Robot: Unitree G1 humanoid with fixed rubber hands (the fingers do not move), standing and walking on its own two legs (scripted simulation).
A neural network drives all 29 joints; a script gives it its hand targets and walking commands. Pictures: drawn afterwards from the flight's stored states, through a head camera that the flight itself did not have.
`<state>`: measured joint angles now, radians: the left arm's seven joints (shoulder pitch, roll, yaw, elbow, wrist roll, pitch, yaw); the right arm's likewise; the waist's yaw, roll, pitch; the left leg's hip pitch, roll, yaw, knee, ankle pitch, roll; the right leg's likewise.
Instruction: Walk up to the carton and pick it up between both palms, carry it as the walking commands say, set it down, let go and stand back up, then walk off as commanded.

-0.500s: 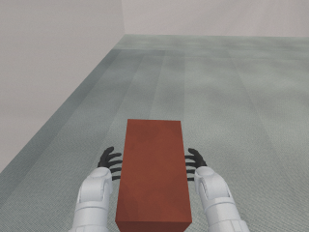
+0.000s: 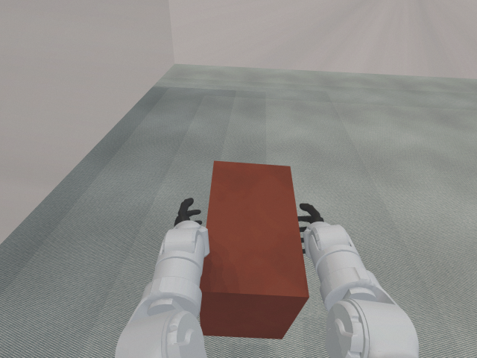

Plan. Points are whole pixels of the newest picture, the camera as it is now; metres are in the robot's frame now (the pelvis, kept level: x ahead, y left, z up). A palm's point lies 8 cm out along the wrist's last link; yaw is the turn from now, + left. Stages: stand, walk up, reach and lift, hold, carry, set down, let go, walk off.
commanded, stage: set down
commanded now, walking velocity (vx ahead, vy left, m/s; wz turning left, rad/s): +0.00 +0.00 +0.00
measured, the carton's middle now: (247, 247) +0.37 +0.02 -0.01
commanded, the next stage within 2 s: none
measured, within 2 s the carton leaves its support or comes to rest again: neither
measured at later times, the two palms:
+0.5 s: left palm (180, 251) +0.33 +0.16 +0.01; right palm (305, 247) +0.36 -0.09 +0.02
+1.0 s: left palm (188, 268) +0.37 +0.16 -0.10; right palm (293, 266) +0.40 -0.09 -0.10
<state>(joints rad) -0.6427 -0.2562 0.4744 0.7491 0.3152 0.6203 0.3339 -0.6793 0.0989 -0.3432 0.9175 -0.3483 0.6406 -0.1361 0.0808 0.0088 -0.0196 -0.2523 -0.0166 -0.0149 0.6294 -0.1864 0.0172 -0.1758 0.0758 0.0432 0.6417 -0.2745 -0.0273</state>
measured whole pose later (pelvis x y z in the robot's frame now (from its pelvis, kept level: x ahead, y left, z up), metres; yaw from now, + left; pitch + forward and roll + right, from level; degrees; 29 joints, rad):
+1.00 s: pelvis +0.03 -0.03 -0.04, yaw +1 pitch +17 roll +0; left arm -0.52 -0.20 0.45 0.52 0.28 0.20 0.12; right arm -0.56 0.24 -0.31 0.65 -0.26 0.18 -0.22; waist 0.09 -0.05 0.05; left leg -0.92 -0.02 -0.06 0.92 -0.29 -0.02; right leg -0.84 0.10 -0.01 0.95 -0.40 -0.07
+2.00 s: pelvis -0.02 +0.02 -0.20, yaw -1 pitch +29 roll -5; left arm -0.94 -0.17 0.44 0.58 0.22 0.30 0.33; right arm -1.02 0.05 -0.40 0.82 -0.21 0.26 -0.19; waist 0.08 -0.02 0.05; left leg -1.67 -0.05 -0.03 1.62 -0.44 0.05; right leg -1.56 0.12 0.00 1.63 -0.58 0.03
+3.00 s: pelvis -0.05 +0.00 -0.32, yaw -1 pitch +26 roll -4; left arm -1.46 0.06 0.39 0.73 0.12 0.35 0.32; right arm -1.47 -0.11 -0.31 0.85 -0.08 0.33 -0.30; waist 0.12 -0.04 0.52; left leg -1.98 -0.05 -0.03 1.99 -0.47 0.02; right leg -1.86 0.13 -0.05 2.05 -0.64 0.01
